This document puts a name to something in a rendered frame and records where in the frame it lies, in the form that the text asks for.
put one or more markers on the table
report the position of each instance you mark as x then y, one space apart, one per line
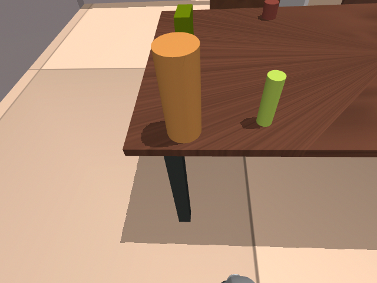
327 108

